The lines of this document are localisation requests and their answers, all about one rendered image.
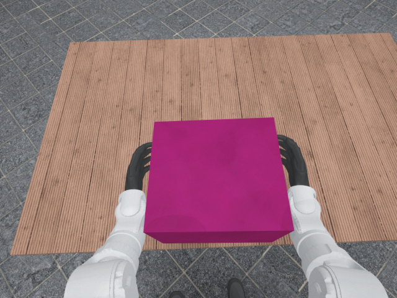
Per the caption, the robot right foot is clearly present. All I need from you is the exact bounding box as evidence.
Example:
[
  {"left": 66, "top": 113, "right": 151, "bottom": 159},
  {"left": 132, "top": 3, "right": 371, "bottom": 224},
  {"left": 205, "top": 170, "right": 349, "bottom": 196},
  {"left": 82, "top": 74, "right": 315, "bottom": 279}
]
[{"left": 227, "top": 278, "right": 246, "bottom": 298}]

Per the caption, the right robot hand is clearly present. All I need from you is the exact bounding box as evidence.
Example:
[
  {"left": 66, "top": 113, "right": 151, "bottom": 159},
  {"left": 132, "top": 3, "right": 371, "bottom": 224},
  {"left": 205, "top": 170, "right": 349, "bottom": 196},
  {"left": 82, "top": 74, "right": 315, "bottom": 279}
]
[{"left": 277, "top": 135, "right": 310, "bottom": 187}]

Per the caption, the right robot upper arm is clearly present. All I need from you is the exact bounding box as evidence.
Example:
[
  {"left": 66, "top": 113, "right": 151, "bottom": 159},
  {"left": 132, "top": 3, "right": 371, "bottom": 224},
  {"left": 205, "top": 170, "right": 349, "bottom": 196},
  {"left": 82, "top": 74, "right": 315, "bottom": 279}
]
[{"left": 308, "top": 264, "right": 387, "bottom": 298}]

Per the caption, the carton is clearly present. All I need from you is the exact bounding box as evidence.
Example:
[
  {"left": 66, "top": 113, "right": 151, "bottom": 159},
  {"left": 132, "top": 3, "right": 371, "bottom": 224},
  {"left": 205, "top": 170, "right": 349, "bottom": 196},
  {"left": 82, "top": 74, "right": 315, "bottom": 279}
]
[{"left": 143, "top": 117, "right": 294, "bottom": 243}]

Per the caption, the table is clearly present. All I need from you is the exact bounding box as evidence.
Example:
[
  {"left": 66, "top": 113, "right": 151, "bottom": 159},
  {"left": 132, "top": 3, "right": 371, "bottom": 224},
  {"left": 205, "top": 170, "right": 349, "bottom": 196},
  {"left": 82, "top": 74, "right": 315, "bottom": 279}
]
[{"left": 10, "top": 33, "right": 397, "bottom": 255}]

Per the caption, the left robot hand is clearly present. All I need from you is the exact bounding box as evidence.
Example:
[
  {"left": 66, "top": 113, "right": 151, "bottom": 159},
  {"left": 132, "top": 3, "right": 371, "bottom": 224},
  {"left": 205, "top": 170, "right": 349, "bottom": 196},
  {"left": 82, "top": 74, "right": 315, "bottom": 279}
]
[{"left": 125, "top": 142, "right": 152, "bottom": 191}]

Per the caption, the robot right forearm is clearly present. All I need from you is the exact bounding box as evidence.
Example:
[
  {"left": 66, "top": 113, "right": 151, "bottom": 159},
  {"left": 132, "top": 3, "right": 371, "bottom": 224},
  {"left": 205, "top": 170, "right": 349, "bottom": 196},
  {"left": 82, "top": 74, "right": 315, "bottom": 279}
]
[{"left": 287, "top": 185, "right": 388, "bottom": 298}]

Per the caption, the left robot upper arm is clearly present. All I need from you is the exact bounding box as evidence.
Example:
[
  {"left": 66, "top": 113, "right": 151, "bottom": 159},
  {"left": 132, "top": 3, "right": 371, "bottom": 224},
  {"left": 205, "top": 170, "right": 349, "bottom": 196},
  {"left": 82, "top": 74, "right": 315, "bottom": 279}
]
[{"left": 65, "top": 258, "right": 139, "bottom": 298}]

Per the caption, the robot left forearm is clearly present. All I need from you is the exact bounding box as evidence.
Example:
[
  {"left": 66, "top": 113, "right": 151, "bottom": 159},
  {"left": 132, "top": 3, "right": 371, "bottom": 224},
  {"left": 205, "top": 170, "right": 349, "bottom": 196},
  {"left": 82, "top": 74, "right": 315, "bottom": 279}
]
[{"left": 64, "top": 189, "right": 146, "bottom": 298}]

